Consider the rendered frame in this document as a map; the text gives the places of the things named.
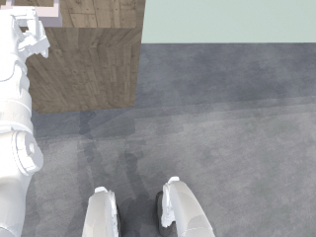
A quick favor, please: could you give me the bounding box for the drawer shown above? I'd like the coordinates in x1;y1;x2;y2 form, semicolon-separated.
0;0;137;29

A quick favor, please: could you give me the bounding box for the robot left upper arm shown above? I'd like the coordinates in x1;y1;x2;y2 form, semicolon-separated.
0;129;43;237

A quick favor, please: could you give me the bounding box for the left robot shin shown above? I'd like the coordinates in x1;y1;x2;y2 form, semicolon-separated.
88;187;119;237

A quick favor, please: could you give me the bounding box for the robot right foot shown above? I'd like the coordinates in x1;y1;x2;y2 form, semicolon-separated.
155;191;172;237

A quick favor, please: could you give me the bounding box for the handle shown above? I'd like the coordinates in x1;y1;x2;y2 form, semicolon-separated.
0;0;62;28

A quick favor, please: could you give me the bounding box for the robot left forearm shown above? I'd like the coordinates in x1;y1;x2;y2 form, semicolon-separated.
0;52;34;135

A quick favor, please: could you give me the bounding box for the cabinet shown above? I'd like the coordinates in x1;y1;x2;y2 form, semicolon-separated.
19;0;146;115

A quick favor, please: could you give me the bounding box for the robot left hand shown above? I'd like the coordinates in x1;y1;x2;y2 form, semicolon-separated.
0;6;50;63

